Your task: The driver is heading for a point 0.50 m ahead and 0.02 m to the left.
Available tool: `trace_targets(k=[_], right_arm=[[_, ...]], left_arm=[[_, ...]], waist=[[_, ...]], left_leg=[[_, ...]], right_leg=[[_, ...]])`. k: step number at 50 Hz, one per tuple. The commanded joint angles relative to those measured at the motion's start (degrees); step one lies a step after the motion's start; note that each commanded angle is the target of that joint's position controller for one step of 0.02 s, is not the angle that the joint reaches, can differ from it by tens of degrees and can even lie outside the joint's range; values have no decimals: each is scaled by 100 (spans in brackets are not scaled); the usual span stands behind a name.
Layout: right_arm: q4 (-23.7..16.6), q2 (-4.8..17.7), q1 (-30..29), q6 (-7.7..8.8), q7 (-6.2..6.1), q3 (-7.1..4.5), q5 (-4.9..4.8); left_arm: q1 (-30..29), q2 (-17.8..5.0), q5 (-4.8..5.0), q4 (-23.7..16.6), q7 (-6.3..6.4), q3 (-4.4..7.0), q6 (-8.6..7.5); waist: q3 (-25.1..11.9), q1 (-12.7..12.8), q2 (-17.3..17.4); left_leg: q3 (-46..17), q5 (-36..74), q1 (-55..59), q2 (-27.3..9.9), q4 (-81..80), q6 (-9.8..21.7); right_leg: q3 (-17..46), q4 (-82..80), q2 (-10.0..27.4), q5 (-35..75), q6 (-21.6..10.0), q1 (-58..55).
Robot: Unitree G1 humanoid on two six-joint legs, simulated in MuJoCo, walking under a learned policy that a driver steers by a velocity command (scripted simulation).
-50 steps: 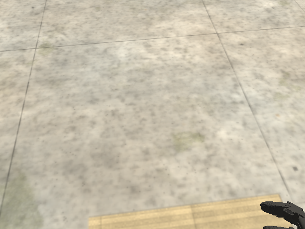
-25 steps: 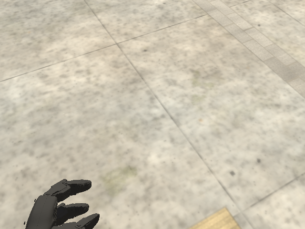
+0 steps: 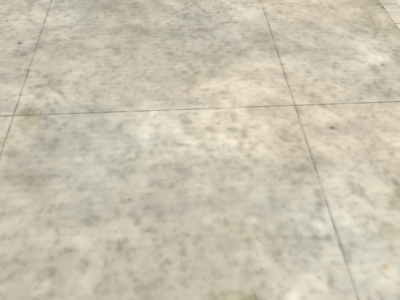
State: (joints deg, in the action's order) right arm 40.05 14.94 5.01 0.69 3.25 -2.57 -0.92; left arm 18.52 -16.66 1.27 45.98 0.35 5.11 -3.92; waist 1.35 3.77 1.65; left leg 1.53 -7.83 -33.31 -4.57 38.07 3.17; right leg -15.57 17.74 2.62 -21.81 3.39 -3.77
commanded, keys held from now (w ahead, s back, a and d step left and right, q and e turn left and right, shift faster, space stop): w+q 0.12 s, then q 0.14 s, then e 0.74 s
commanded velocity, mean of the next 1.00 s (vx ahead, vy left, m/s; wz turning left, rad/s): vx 0.18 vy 0.00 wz -0.03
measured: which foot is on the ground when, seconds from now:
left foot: up 0.00-0.02, down 0.04-0.54, up 0.56-0.84, down 0.86-1.00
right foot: down 0.00-0.04, up 0.06-0.48, down 0.50-0.88, up 0.90-1.00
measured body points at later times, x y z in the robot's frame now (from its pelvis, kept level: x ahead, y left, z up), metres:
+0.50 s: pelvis +0.22 +0.04 +0.01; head +0.25 +0.05 +0.46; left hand +0.36 +0.31 -0.09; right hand +0.38 -0.21 -0.10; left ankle +0.14 +0.11 -0.73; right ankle +0.36 -0.05 -0.72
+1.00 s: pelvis +0.26 +0.08 +0.01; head +0.29 +0.10 +0.46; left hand +0.43 +0.36 -0.09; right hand +0.35 -0.21 -0.08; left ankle +0.28 +0.19 -0.73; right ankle +0.27 -0.06 -0.65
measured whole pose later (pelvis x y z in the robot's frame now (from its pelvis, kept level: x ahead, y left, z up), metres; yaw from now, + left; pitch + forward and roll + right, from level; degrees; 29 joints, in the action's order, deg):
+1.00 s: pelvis +0.26 +0.08 +0.01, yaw -6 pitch +2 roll -1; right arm 40.5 15.0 12.7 -0.2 -1.8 -3.5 1.6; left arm 10.8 -19.4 0.7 38.1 1.4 5.7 2.6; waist 1.3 -0.5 -2.3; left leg -0.4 -13.6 -16.3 -0.4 28.0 0.8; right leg 7.0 61.0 -5.6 -23.3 2.6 33.6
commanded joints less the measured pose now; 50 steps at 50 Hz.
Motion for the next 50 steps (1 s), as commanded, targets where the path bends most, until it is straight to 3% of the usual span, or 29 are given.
trace_targets(k=[1,2,3,4,5,7,8,12,15,18,22,24,25,26,27,28,29,31,33,36,39,42,43,44,45,46,47,49,50], right_arm=[[-193,911,993,23,-28,-409,-9],[60,1427,1981,-13,-127,-636,-39],[-16,2190,1839,30,-185,-745,-70],[-270,1781,1921,162,-128,-598,-28],[-210,1400,1790,255,-97,-492,13],[-328,1016,1074,286,-127,-372,-8],[-454,874,801,277,-162,-313,65],[-427,1111,789,253,-317,-383,85],[-324,1016,847,142,-445,-340,12],[-145,795,1051,97,-502,-231,54],[31,800,1012,157,-436,-179,170],[61,874,828,146,-440,-197,114],[53,931,817,136,-467,-215,86],[-32,906,978,165,-495,-213,176],[-81,762,1344,198,-517,-167,219],[-164,762,1064,153,-491,-128,263],[-192,897,1079,73,-441,-172,152],[-216,789,753,-147,-448,-181,76],[-279,619,629,-249,-495,-165,109],[-237,457,704,-199,-502,-136,108],[-256,536,661,-129,-470,-172,89],[-164,561,945,-51,-407,-238,70],[-146,711,1071,-38,-412,-299,106],[-181,1210,1222,-52,-450,-420,261],[-220,1464,987,-60,-441,-489,444],[-428,1158,583,8,-472,-384,486],[-525,873,189,39,-515,-306,384],[-572,692,-8,60,-551,-243,179],[-554,687,78,41,-571,-223,169]], left_arm=[[-374,-1126,126,-357,35,270,55],[-256,-912,15,-438,58,175,35],[165,-82,-239,-808,34,-84,-87],[-267,-453,-78,-845,-10,-77,-284],[-783,-751,135,-995,-47,0,-370],[-892,-704,-99,-945,39,-9,-427],[-808,-780,-171,-924,55,41,-369],[-763,-498,-247,-899,88,-22,-108],[-1027,-294,-210,-863,56,-126,-50],[-1397,-232,-153,-825,-80,-187,-89],[-1543,-443,-153,-863,-193,-123,-140],[-1305,-561,-183,-842,-219,-67,-164],[-1064,-717,-212,-804,-216,-11,-171],[-848,-1050,-246,-831,-190,69,-173],[-637,-1266,-288,-887,-158,106,-120],[-257,-851,-223,-805,-124,20,-22],[-370,-747,-150,-841,-110,-36,31],[-914,-763,-69,-1034,-77,-13,189],[-1209,-844,-93,-1143,-23,33,339],[-1104,-904,-124,-1184,56,111,454],[-995,-959,-79,-1209,94,159,498],[-1086,-962,-16,-1260,132,172,595],[-987,-869,-3,-1250,146,150,611],[-1000,-632,-21,-1348,136,92,599],[-1135,-617,-1,-1502,113,109,519],[-895,-955,-89,-1364,101,228,476],[-614,-1038,-50,-1151,92,288,518],[-355,-822,-72,-956,144,251,650],[-404,-701,-57,-988,137,210,682]], waist=[[-528,-933,-502],[-1057,-1305,-19],[-1336,-646,1690],[-2172,-1002,928],[-1479,-1074,529],[-710,-630,63],[-608,-417,126],[-587,-219,10],[-724,-333,259],[-810,-611,379],[-556,-658,367],[-516,-460,338],[-614,-343,237],[-941,-409,-213],[-1422,-503,-1013],[-1684,-182,-1634],[-1678,-264,-1110],[-908,-380,-457],[-603,-510,-669],[-827,-441,-1081],[-996,-334,-1155],[-901,-509,-1166],[-849,-536,-1022],[-733,-509,-64],[-451,-448,1501],[-451,-327,1090],[-428,-125,661],[-358,-125,436],[-321,-183,442]], left_leg=[[598,-210,1686,722,-494,440],[-141,120,3405,481,-577,722],[-3437,-725,4991,-1005,-1248,1773],[-4942,-1385,5324,-1469,-2124,2052],[-4187,-1038,4986,-1364,-2203,1769],[-2898,456,3503,-920,-2055,1399],[-2472,1553,2926,-774,-2082,1329],[-1637,3787,2149,-450,-2012,1274],[-1135,3709,2175,-170,-1858,951],[-1020,3220,2358,-205,-1848,716],[-1201,3168,2775,-563,-1534,735],[-1159,3380,2904,-512,-1011,632],[-1033,3440,2856,-283,-553,460],[-796,2712,2438,167,232,195],[-443,741,1302,814,1685,-281],[-460,-2752,328,1177,2770,-566],[-887,-2928,115,893,3270,-557],[-811,-2515,-62,622,3152,-593],[-577,-2003,434,596,2000,-611],[-474,-1658,1017,750,1042,-669],[-537,-1308,1259,773,309,-618],[-370,-694,1928,820,-954,-396],[-531,-605,2364,517,-1363,-228],[-1660,-996,2764,-641,-1858,270],[-3071,-451,2188,-1687,-2461,1040],[-3019,100,1963,-1831,-2377,1230],[-2352,448,1933,-1485,-2198,971],[-1549,945,2204,-1062,-1975,688],[-1261,1291,2230,-966,-1941,715]], right_leg=[[175,1770,1207,5276,-753,364],[122,3450,950,4069,-445,1601],[526,5548,-199,-892,-11,4224],[1979,6207,-352,-1337,-106,4769],[2041,6205,-119,-809,-247,5264],[2019,5320,297,-2,-331,4773],[2040,5099,393,152,-296,4301],[1826,4240,136,555,5,3813],[1717,3078,-38,1586,91,3624],[1692,2101,-69,2656,2,3196],[1749,1581,-76,2184,-346,3141],[1607,1103,-217,2026,-573,2876],[1635,786,-232,2818,-726,2420],[2285,982,228,4880,-1054,1594],[3453,1083,1169,6331,-1991,443],[4563,594,1784,6413,-2587,-59],[4707,465,1757,5037,-2441,173],[4121,181,1300,2930,-1914,1271],[3708,-105,728,1617,-1550,2112],[3601,-119,475,1272,-1503,2229],[3947,-61,551,946,-1476,2065],[4054,93,356,371,-1208,2345],[3915,323,149,7,-986,2703],[3290,1321,-322,-568,-636,3591],[2219,2874,-1036,-1083,-376,4156],[2505,4105,-686,-1014,-217,4012],[2471,4627,-678,-692,-164,3962],[2341,5297,-603,-178,32,4145],[2231,5460,-571,-77,114,4157]])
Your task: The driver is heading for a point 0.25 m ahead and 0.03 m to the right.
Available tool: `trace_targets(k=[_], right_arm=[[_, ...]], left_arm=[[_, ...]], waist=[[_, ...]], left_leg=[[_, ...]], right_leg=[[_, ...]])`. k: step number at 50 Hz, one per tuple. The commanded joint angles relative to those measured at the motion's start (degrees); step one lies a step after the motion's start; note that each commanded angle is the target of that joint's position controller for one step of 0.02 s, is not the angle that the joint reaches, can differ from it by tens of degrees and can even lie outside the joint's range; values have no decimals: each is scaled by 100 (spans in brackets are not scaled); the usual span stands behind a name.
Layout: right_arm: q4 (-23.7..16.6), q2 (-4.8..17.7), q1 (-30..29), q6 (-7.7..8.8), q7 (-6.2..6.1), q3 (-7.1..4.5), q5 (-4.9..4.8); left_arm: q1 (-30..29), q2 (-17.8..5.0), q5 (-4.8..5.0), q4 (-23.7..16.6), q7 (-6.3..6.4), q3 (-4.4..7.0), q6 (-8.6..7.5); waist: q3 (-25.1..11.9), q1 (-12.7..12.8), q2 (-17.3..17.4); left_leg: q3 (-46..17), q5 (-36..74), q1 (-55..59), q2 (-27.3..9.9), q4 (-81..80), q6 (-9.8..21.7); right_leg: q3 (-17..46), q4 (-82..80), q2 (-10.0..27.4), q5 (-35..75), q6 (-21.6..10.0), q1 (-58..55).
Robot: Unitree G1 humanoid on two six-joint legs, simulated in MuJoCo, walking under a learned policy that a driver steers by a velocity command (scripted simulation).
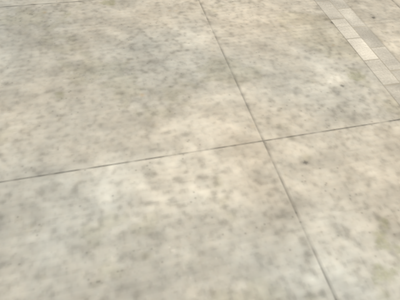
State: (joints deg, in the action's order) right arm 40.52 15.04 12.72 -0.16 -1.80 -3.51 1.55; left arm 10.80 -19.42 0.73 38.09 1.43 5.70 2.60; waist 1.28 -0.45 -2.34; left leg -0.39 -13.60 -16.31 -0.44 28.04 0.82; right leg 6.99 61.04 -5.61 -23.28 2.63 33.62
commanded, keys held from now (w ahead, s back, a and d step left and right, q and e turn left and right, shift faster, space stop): e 0.08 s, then w+e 0.18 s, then no key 0.74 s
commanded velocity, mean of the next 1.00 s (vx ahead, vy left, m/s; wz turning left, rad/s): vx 0.09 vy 0.00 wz -0.28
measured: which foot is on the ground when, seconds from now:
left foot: down 0.00-0.30, up 0.32-0.66, down 0.68-1.00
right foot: up 0.00-0.30, down 0.32-1.00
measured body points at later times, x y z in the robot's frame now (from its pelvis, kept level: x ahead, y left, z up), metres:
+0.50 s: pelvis +0.03 -0.06 +0.01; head +0.05 -0.09 +0.45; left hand +0.22 +0.17 -0.09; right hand +0.09 -0.37 -0.11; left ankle +0.10 +0.08 -0.67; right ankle -0.04 -0.13 -0.74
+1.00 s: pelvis +0.09 -0.05 -0.01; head +0.11 -0.06 +0.44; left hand +0.24 +0.18 -0.14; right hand +0.19 -0.34 -0.11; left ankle +0.17 +0.03 -0.74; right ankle -0.04 -0.14 -0.74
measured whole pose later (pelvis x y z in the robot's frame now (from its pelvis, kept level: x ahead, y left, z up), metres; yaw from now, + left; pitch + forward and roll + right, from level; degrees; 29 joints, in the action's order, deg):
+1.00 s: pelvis +0.09 -0.05 -0.01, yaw -17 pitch +0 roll +0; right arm 43.3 13.1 4.9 1.1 0.8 -1.7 0.3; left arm 14.6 -14.5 -0.6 46.8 1.2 2.0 2.4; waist 1.8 0.7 -0.4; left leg 2.2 -12.1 -20.0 0.2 32.1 1.5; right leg 2.2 28.7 -1.3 -24.2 -0.8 4.4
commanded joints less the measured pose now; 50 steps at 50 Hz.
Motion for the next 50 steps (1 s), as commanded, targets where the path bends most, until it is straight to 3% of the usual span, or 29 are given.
trace_targets(k=[1,4,6,8,11,13,14,15,16,17,18,19,21,23,25,27,30,32,33,34,35,36,37,38,40,42,50], right_arm=[[-575,681,-573,96,-84,-129,-65],[-456,839,-103,2,-143,-197,-44],[-416,1022,89,-28,-138,-279,-92],[-402,1203,90,-9,-95,-345,-155],[-360,1306,24,73,22,-394,-239],[-302,1292,-114,115,98,-392,-339],[-260,1164,-181,112,124,-347,-357],[-211,861,-127,130,153,-249,-317],[-390,399,-278,179,208,-79,-95],[-749,509,-527,262,196,-96,-10],[-703,865,-727,305,198,-181,-99],[-655,938,-657,293,236,-208,-186],[-459,950,-518,226,207,-219,-118],[-292,752,-275,188,210,-168,-98],[-215,530,-275,184,216,-78,-113],[-269,433,-532,186,224,-14,-116],[-324,541,-687,177,254,-25,-155],[-334,571,-681,188,272,-41,-141],[-295,554,-562,206,276,-49,-117],[-266,605,-447,235,261,-63,-59],[-279,891,-329,261,199,-120,-11],[-263,1045,-369,246,152,-136,-3],[-265,599,-451,206,160,-50,-78],[-256,451,-605,174,187,-6,-123],[-295,486,-801,172,245,-2,-124],[-244,559,-805,227,281,-18,-119],[-30,477,-971,179,222,1,-128]], left_arm=[[219,-358,36,-288,17,118,37],[-333,-202,77,-594,-26,20,26],[-471,-140,66,-714,-102,-41,25],[-575,-136,59,-818,-178,-74,7],[-436,-241,61,-781,-264,-46,-50],[-68,-201,68,-612,-315,-30,-96],[272,-149,50,-431,-310,-18,-111],[723,-279,45,-258,-262,56,-118],[1172,-751,25,-235,-176,173,-133],[1042,-1330,-68,-417,-178,245,-213],[1067,-908,-109,-429,-196,134,-328],[802,-670,-103,-374,-182,34,-390],[214,-471,-1,-426,-135,-51,-376],[-13,-374,-87,-409,-53,-121,-365],[-85,-335,-124,-346,-2,-140,-356],[56,-425,-100,-218,14,-120,-333],[223,-476,-65,-32,-20,-115,-291],[137,-416,-17,38,-41,-143,-275],[39,-360,17,66,-43,-170,-271],[130,-304,13,141,-54,-192,-292],[287,-181,-128,155,-57,-228,-350],[1031,-66,-234,274,-70,-248,-391],[897,-69,-238,372,-45,-279,-359],[683,-140,-191,346,-41,-264,-291],[548,-232,-140,394,-16,-227,-153],[583,-246,-137,432,-18,-208,-68],[644,-85,-130,697,11,-220,-63]], waist=[[-288,153,899],[-363,-209,1134],[-525,-369,1214],[-400,-418,1354],[-230,-326,1314],[-213,-54,1189],[-208,141,1036],[-439,305,671],[-714,404,-726],[-536,365,-1519],[-635,589,-822],[-477,363,-792],[-259,147,-481],[-314,-55,-454],[-387,-72,-419],[-397,73,-485],[-387,189,-480],[-323,138,-432],[-328,11,-338],[-392,-76,-147],[-670,2,205],[-1159,439,823],[-1200,227,920],[-945,194,921],[-621,132,622],[-614,134,523],[-494,102,286]], left_leg=[[-846,1963,645,-1300,-943,985],[-723,2122,1402,-1458,-889,1127],[-725,742,1495,-1592,-1129,1136],[-729,-441,1180,-1675,-1409,1110],[-527,-927,729,-1729,-1524,1021],[-279,-1013,470,-1684,-1288,887],[-37,-541,172,-1522,-832,756],[342,-86,-296,-1254,2,476],[915,-1162,-1502,-715,1957,-78],[713,-2350,-3121,0,3145,-390],[63,-2290,-3034,-308,3786,-428],[-26,-1863,-2993,-414,3820,-400],[-40,-991,-2761,-506,3403,-440],[45,-256,-2052,-397,3039,-497],[101,189,-1500,-325,2242,-495],[136,401,-1156,-252,1560,-449],[113,369,-883,-182,1020,-337],[114,360,-639,-135,604,-187],[153,730,-290,-89,113,-78],[55,1769,274,-132,-463,37],[-437,3703,1012,-592,-363,179],[-849,4459,1881,-1073,155,717],[-996,4040,1771,-1143,150,1012],[-968,3329,1465,-1009,75,959],[-682,2676,1051,-708,122,722],[-518,2562,905,-593,165,598],[-382,2198,918,-473,197,507]], right_leg=[[-175,998,295,192,260,460],[-360,69,519,239,416,618],[-566,-568,698,163,368,321],[-805,-1129,753,-25,212,-90],[-1105,-2015,679,-92,-153,-874],[-1266,-2962,602,387,-437,-1607],[-1375,-3593,418,696,-560,-2247],[-1138,-3874,392,830,-694,-3185],[563,-4072,1610,2219,-1016,-4228],[2372,-4222,2889,3153,-2130,-4242],[2095,-4279,2848,3613,-2324,-4004],[1478,-4202,2537,3914,-2098,-3857],[768,-4300,2048,4042,-1644,-3478],[237,-4336,1763,4777,-1497,-3004],[-156,-4272,1550,4919,-1377,-2803],[-212,-4186,1558,5015,-1349,-2766],[27,-4034,1734,4950,-1434,-2837],[203,-3859,1774,4647,-1409,-2806],[222,-3695,1691,4356,-1308,-2726],[214,-3560,1505,3935,-1106,-2596],[32,-3258,1150,3297,-805,-2402],[-69,-3200,867,2030,-490,-1935],[-191,-3247,769,1229,-273,-1912],[-234,-3391,737,1007,-228,-1898],[-262,-3499,685,1266,-310,-1933],[-223,-3556,710,1468,-373,-2109],[-219,-3650,750,1587,-388,-2143]])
